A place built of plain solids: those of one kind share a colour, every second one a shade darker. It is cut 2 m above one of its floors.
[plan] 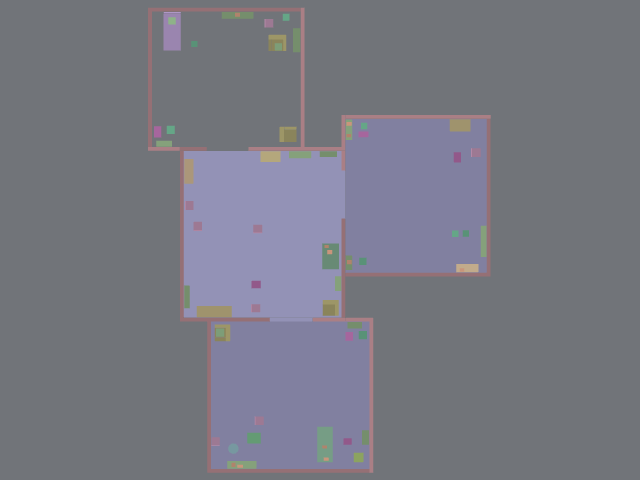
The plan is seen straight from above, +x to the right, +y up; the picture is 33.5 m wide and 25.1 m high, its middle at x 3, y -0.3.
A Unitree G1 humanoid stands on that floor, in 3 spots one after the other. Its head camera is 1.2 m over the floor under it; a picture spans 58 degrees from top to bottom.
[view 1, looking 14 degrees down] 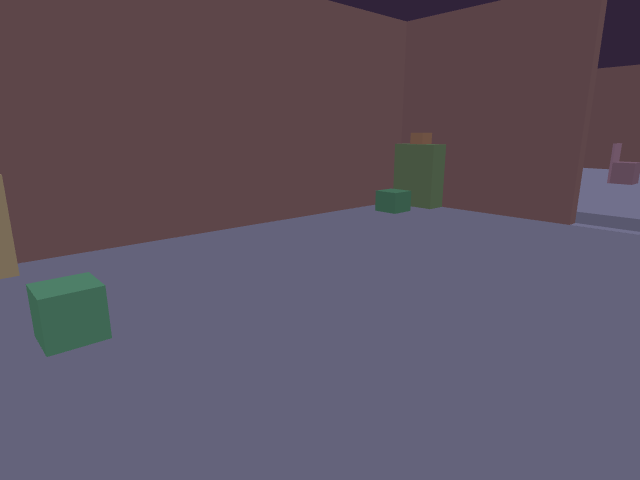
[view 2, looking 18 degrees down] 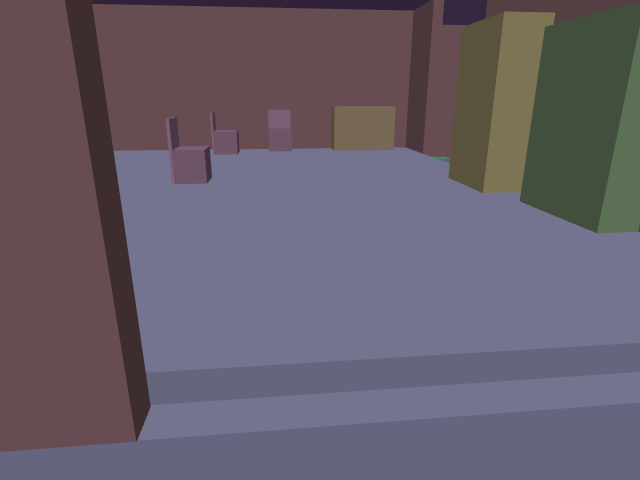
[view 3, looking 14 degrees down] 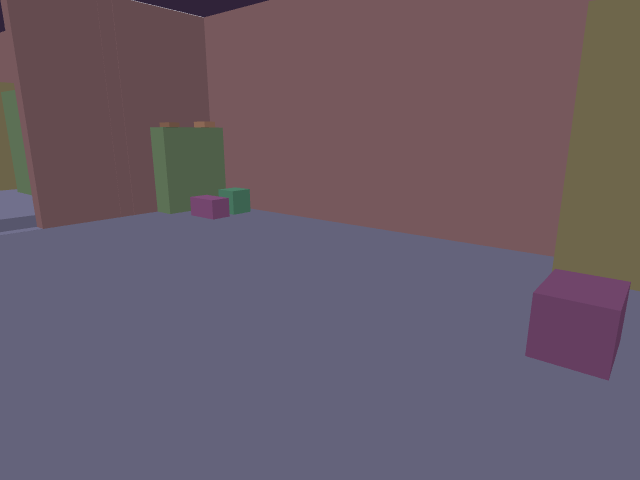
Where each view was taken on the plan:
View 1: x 10.57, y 2.79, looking -132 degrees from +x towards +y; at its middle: floor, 4.96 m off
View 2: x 5.68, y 1.37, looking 174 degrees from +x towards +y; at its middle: floor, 3.38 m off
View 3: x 10.47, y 1.37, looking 129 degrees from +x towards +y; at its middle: floor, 4.96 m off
